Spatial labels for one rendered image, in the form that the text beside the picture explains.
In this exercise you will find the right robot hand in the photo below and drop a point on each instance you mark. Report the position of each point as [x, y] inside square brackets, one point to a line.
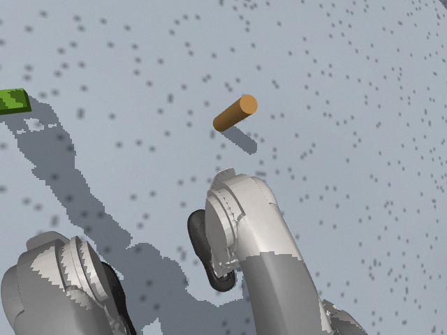
[342, 322]

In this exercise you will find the left robot foot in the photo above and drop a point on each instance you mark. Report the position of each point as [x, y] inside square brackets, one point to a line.
[119, 298]

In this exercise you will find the right robot foot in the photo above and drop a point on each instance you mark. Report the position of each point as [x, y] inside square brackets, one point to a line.
[196, 229]

